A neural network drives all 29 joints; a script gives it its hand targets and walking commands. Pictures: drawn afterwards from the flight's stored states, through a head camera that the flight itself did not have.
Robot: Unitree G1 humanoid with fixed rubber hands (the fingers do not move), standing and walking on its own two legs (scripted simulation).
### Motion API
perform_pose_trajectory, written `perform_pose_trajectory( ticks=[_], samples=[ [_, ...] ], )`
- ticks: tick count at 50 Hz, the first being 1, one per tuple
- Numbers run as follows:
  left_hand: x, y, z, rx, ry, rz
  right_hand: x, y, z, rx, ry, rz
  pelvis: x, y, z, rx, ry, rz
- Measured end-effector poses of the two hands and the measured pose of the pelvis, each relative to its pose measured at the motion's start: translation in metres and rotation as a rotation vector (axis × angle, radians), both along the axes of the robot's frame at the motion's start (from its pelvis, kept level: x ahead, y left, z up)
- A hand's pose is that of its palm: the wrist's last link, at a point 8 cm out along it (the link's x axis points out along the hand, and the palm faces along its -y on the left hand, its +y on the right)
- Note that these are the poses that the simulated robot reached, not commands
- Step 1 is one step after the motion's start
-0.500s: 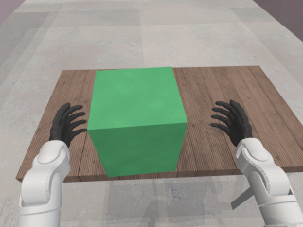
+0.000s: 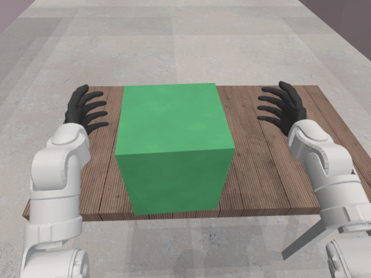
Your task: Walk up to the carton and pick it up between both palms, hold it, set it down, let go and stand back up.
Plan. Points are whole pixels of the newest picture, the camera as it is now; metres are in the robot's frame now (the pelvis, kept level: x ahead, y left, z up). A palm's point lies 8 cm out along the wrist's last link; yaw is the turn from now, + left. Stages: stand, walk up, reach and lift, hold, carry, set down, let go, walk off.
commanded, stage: reach and lift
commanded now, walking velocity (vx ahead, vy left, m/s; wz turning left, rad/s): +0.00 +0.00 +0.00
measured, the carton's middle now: (173, 151) +0.40 +0.07 +0.04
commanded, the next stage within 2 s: none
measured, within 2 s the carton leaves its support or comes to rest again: neither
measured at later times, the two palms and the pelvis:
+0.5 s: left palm (75, 106) +0.38 +0.26 +0.18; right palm (279, 96) +0.45 -0.14 +0.18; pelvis +0.01 +0.00 +0.00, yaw +1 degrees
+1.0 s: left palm (99, 139) +0.37 +0.23 +0.09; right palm (260, 133) +0.43 -0.13 +0.09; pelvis +0.01 +0.00 +0.00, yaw +1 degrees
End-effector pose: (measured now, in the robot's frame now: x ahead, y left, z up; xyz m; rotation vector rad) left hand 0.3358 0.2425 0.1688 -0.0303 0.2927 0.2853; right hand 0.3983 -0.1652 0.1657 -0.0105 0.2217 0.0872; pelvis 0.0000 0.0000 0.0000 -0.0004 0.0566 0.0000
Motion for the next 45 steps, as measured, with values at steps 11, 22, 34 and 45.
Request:
perform_pose_trajectory(
  ticks=[11, 22, 34, 45],
  samples=[
    [0.024, 0.008, 0.022, 0.021, -0.006, 0.000, 0.031, 0.008, 0.018, 0.008, 0.012, 0.013, 0.004, 0.001, 0.000, -0.005, 0.020, 0.008],
    [0.040, 0.015, 0.025, 0.025, 0.004, 0.005, 0.053, 0.018, 0.026, 0.010, 0.022, 0.019, 0.008, 0.000, 0.000, -0.008, 0.022, 0.020],
    [0.019, 0.008, -0.051, -0.002, 0.073, -0.013, 0.035, 0.022, -0.046, 0.001, 0.078, -0.002, 0.011, -0.001, 0.000, -0.010, 0.010, 0.044],
    [0.031, -0.005, -0.069, 0.009, 0.029, -0.025, 0.031, 0.031, -0.074, -0.005, 0.053, -0.019, 0.004, 0.000, -0.002, -0.011, 0.070, 0.030]
  ],
)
